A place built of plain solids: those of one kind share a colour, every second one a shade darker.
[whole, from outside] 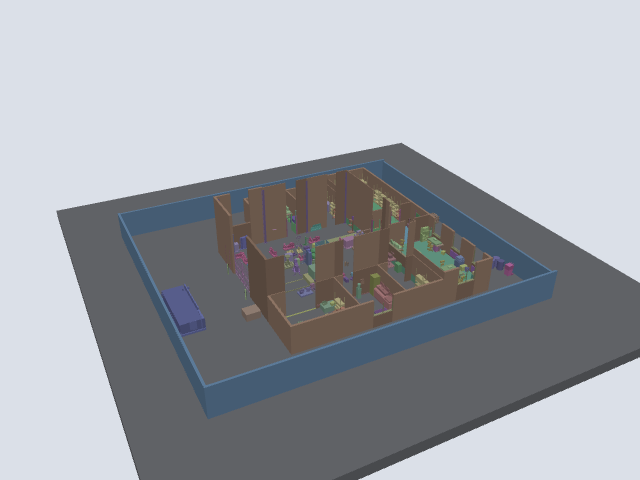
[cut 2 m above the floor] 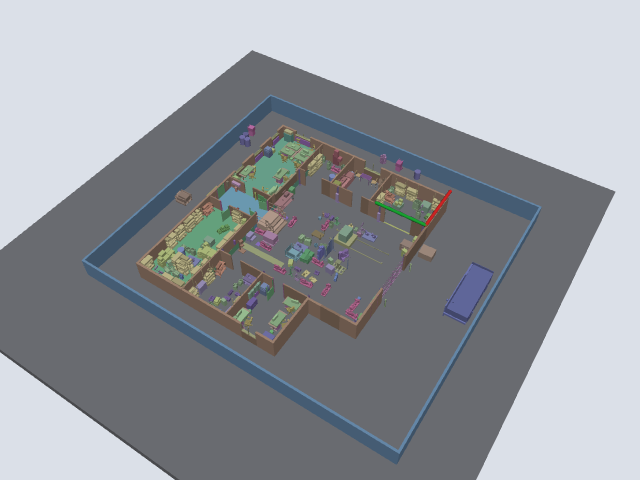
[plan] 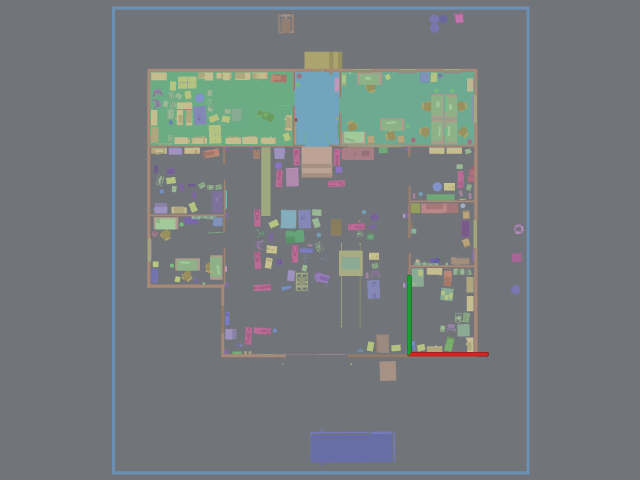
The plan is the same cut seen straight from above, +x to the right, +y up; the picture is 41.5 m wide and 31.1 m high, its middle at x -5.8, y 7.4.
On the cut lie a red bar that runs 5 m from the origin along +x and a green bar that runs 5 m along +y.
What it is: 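A firm's repair and maintenance workshop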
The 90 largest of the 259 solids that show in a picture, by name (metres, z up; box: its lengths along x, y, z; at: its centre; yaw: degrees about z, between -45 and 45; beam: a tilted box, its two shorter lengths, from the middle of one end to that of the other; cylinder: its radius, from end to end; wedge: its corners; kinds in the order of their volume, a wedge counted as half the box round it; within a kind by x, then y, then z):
{
 "wall_1": {"box": [0.2, 1.71, 2.65], "at": [-16.9, 5.15, 1.27]},
 "wall_2": {"box": [0.2, 1.51, 1.05], "at": [-16.9, 6.75, 0.47]},
 "wall_3": {"box": [0.2, 1.51, 2.65], "at": [-16.9, 8.25, 1.27]},
 "wall_4": {"box": [0.2, 4.5, 2.65], "at": [-16.9, 11.25, 1.27]},
 "wall_5": {"box": [0.2, 5.0, 3.33], "at": [-16.9, 16.0, 1.61]},
 "wall_6": {"box": [5.0, 0.2, 2.65], "at": [-14.5, 4.4, 1.27]},
 "wall_7": {"box": [4.8, 0.06, 2.65], "at": [-14.4, 8.97, 1.27]},
 "wall_8": {"box": [4.8, 0.06, 2.65], "at": [-14.4, 9.03, 1.27]},
 "wall_9": {"box": [4.8, 0.06, 2.65], "at": [-14.4, 13.47, 1.27]},
 "wall_10": {"box": [4.86, 0.06, 3.33], "at": [-14.37, 13.53, 1.61]},
 "wall_11": {"box": [9.5, 0.2, 3.33], "at": [-12.25, 18.4, 1.61]},
 "wall_12": {"box": [0.2, 1.56, 5.95], "at": [-12.1, 0.57, 2.92]},
 "wall_13": {"box": [0.2, 1.81, 2.55], "at": [-12.1, 2.25, 1.23]},
 "wall_14": {"box": [0.2, 1.36, 5.95], "at": [-12.1, 3.83, 2.92]},
 "wall_15": {"box": [0.06, 2.35, 2.65], "at": [-12.03, 5.68, 1.27]},
 "wall_16": {"box": [0.06, 2.3, 2.65], "at": [-12.03, 10.15, 1.27]},
 "wall_17": {"box": [0.06, 2.42, 5.95], "at": [-11.97, 5.65, 2.92]},
 "wall_18": {"box": [0.06, 1.11, 5.95], "at": [-11.97, 8.5, 2.92]},
 "wall_19": {"box": [0.06, 2.36, 5.95], "at": [-11.97, 10.12, 2.92]},
 "wall_20": {"box": [0.06, 1.2, 5.95], "at": [-11.97, 12.9, 2.92]},
 "wall_21": {"box": [4.21, 0.2, 5.95], "at": [-10.1, -0.1, 2.92]},
 "wall_22": {"box": [4.56, 0.06, 3.33], "at": [-9.78, 13.53, 1.61]},
 "wall_23": {"box": [4.56, 0.06, 5.95], "at": [-9.72, 13.47, 2.92]},
 "wall_24": {"box": [0.06, 2.5, 3.33], "at": [-7.53, 14.75, 1.61]},
 "wall_25": {"box": [0.06, 2.5, 3.33], "at": [-7.47, 14.75, 1.61]},
 "wall_26": {"box": [3.0, 0.2, 3.33], "at": [-6.0, 18.4, 1.61]},
 "wall_27": {"box": [0.06, 2.15, 3.33], "at": [-4.53, 14.57, 1.61]},
 "wall_28": {"box": [0.06, 1.65, 3.33], "at": [-4.53, 17.48, 1.61]},
 "wall_29": {"box": [0.06, 2.15, 3.33], "at": [-4.47, 14.57, 1.61]},
 "wall_30": {"box": [0.06, 1.65, 3.33], "at": [-4.47, 17.48, 1.61]},
 "wall_31": {"box": [0.86, 0.2, 3.33], "at": [-4.08, 18.4, 1.61]},
 "wall_32": {"box": [3.56, 0.06, 1.83], "at": [-2.27, 13.47, 0.86]},
 "wall_33": {"box": [4.01, 0.2, 5.95], "at": [-2.0, -0.1, 2.92]},
 "wall_34": {"box": [1.71, 0.2, 3.33], "at": [-1.6, 18.4, 1.61]},
 "wall_35": {"box": [0.06, 1.35, 5.95], "at": [-0.03, 0.68, 2.92]},
 "wall_36": {"box": [0.06, 1.71, 5.95], "at": [-0.03, 4.91, 2.92]},
 "wall_37": {"box": [0.06, 0.91, 5.95], "at": [-0.03, 6.09, 2.92]},
 "wall_38": {"box": [0.06, 2.41, 5.95], "at": [-0.03, 8.76, 2.92]},
 "wall_39": {"box": [0.06, 1.06, 5.95], "at": [-0.03, 10.37, 2.92]},
 "wall_40": {"box": [0.06, 2.35, 2.65], "at": [0.03, 8.72, 1.27]},
 "wall_41": {"box": [1.71, 0.2, 3.33], "at": [1.3, 18.4, 1.61]},
 "wall_42": {"box": [4.26, 0.06, 3.33], "at": [2.07, 13.53, 1.61]},
 "wall_43": {"box": [4.2, 0.06, 2.65], "at": [2.1, 5.67, 1.27]},
 "wall_44": {"box": [4.2, 0.06, 2.65], "at": [2.1, 5.73, 1.27]},
 "wall_45": {"box": [4.2, 0.06, 2.65], "at": [2.1, 9.87, 1.27]},
 "wall_46": {"box": [4.2, 0.06, 2.65], "at": [2.1, 13.47, 1.27]},
 "wall_47": {"box": [4.4, 0.2, 2.65], "at": [2.2, -0.1, 1.27]},
 "wall_48": {"box": [1.06, 0.2, 3.33], "at": [3.88, 18.4, 1.61]},
 "wall_49": {"box": [0.2, 5.9, 2.65], "at": [4.3, 2.75, 1.27]},
 "wall_50": {"box": [0.2, 1.21, 2.65], "at": [4.3, 6.3, 1.27]},
 "wall_51": {"box": [0.2, 1.81, 1.15], "at": [4.3, 7.8, 0.53]},
 "wall_52": {"box": [0.2, 1.21, 2.65], "at": [4.3, 9.3, 1.27]},
 "wall_53": {"box": [0.2, 3.6, 2.65], "at": [4.3, 11.7, 1.27]},
 "wall_54": {"box": [0.2, 1.51, 3.33], "at": [4.3, 14.25, 1.61]},
 "wall_55": {"box": [0.2, 1.81, 1.63], "at": [4.3, 15.9, 0.77]},
 "wall_56": {"box": [0.2, 1.71, 3.33], "at": [4.3, 17.65, 1.61]},
 "yard_bound_1": {"box": [0.2, 30.31, 2.69], "at": [-19.18, 7.37, 1.29]},
 "yard_bound_2": {"box": [27.06, 0.2, 2.74], "at": [-5.76, -7.69, 1.32]},
 "yard_bound_3": {"box": [27.06, 0.2, 2.48], "at": [-5.76, 22.43, 1.19]},
 "yard_bound_4": {"box": [0.2, 30.31, 2.8], "at": [7.67, 7.37, 1.35]},
 "raised_floor_stores_1": {"box": [9.43, 4.93, 0.73], "at": [-12.15, 15.9, 0.32]},
 "raised_floor_office_1": {"box": [8.83, 4.93, 0.73], "at": [-0.15, 15.9, 0.32]},
 "raised_floor_lobby_1": {"box": [3.13, 4.93, 0.73], "at": [-6.0, 15.9, 0.32]},
 "beyond_van_1": {"box": [3.79, 0.08, 1.48], "at": [-4.47, -5.07, 0.68], "yaw": 0.4},
 "beyond_van_2": {"box": [5.29, 1.81, 0.65], "at": [-3.75, -6.11, 0.97], "yaw": 0.4},
 "crate_1": {"box": [0.6, 0.8, 0.65], "at": [-11.2, 15.5, 0.95], "yaw": 1.8},
 "crate_2": {"box": [1.2, 0.8, 0.9], "at": [-3.8, 5.89, 0.85]},
 "crate_3": {"box": [0.8, 1.2, 0.5], "at": [0.53, 4.97, 0.2], "yaw": 0.1},
 "crate_4": {"box": [0.8, 0.8, 0.5], "at": [2.42, 3.88, 0.2], "yaw": -5.7},
 "crate_5": {"box": [0.8, 0.8, 0.8], "at": [3.5, 1.55, 0.35], "yaw": 1.6},
 "door_landing_1": {"box": [2.0, 0.32, 0.56], "at": [-6.0, 12.2, 0.23]},
 "door_landing_2": {"box": [2.0, 1.1, 0.73], "at": [-6.0, 12.89, 0.32]},
 "yard_step_1": {"box": [1.6, 1.1, 0.67], "at": [-6.0, 19.05, 0.33]},
 "cart_rails_1": {"box": [1.54, 1.64, 0.45], "at": [-3.8, 5.89, 0.17]},
 "kitchenette_1": {"box": [2.4, 0.6, 0.68], "at": [1.96, 9.46, 0.44]},
 "beyond_pallets_1": {"box": [1.06, 1.27, 0.67], "at": [-1.4, -1.09, 0.33], "yaw": 2.1},
 "beyond_drums_1": {"cylinder": 0.3, "from": [1.6, 21.71, -0.06], "to": [1.6, 21.71, 0.87]},
 "beyond_drums_2": {"cylinder": 0.3, "from": [1.63, 21.12, -0.06], "to": [1.63, 21.12, 0.87]},
 "beyond_drums_3": {"cylinder": 0.3, "from": [2.18, 21.71, -0.06], "to": [2.18, 21.71, 0.87]},
 "cupboard_steel_1": {"box": [0.45, 0.92, 1.88], "at": [-16.52, 5.07, 0.89]},
 "fridge_tall_1": {"box": [0.6, 0.64, 1.9], "at": [0.39, 9.47, 0.9]},
 "pallet_stack_1": {"box": [0.71, 1.13, 0.86], "at": [-1.74, 0.69, 0.38]},
 "wash_basin_1": {"box": [1.8, 0.4, 0.9], "at": [2.01, 10.16, 0.4]},
 "pallet_load_1": {"box": [0.73, 1.14, 0.71], "at": [-7.6, 11.47, 0.5], "yaw": 1.4},
 "printer_1": {"box": [0.65, 0.6, 0.69], "at": [-12.43, 8.58, 0.3]},
 "printer_2": {"box": [0.6, 0.65, 0.69], "at": [0.98, 17.93, 0.98]},
 "filing_lateral_1": {"box": [0.48, 0.9, 1.05], "at": [3.91, 17.47, 1.16]},
 "stillage_1": {"box": [0.88, 1.08, 0.37], "at": [-7.84, 8.75, 0.13], "yaw": -1.2},
 "filing_lateral_low_1": {"box": [0.9, 0.48, 0.73], "at": [-14.13, 8.65, 0.31]},
 "roll_cab_1": {"box": [0.85, 0.46, 0.77], "at": [-15.18, 13.15, 0.5]}
}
